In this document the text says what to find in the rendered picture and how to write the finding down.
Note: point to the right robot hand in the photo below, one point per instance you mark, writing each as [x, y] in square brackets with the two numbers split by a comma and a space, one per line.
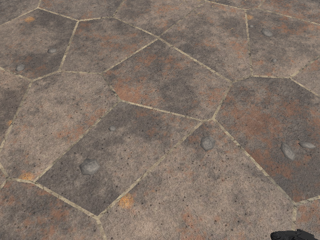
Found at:
[292, 235]

